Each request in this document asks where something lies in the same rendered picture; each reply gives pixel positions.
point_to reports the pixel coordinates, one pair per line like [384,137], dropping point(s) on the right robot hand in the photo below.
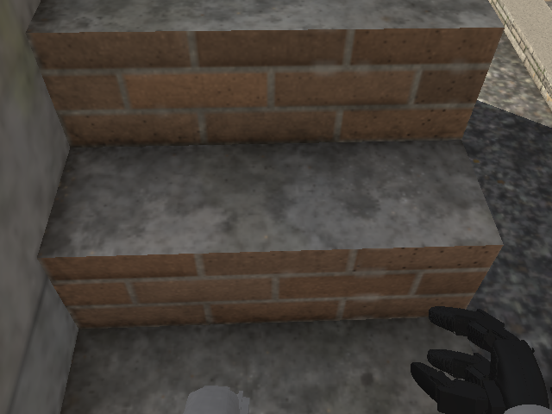
[511,378]

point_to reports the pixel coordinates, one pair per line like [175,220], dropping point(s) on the left robot thigh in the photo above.
[217,400]

